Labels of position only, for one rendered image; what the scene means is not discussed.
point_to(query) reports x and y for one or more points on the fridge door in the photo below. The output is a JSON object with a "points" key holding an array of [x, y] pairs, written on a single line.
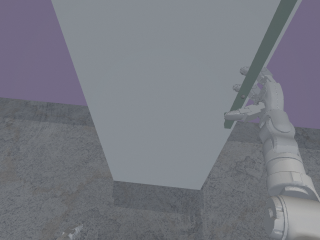
{"points": [[158, 76]]}

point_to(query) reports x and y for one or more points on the handle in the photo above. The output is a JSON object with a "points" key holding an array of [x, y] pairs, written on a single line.
{"points": [[277, 23]]}

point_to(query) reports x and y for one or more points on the robot right forearm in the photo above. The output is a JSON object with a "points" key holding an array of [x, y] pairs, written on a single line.
{"points": [[283, 162]]}

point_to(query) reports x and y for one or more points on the robot right upper arm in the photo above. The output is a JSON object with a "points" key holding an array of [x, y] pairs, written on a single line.
{"points": [[292, 218]]}

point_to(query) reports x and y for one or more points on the robot right hand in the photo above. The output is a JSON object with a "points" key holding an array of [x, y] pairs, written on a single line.
{"points": [[271, 97]]}

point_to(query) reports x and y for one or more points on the robot left hand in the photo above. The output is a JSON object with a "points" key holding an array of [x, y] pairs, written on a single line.
{"points": [[70, 232]]}

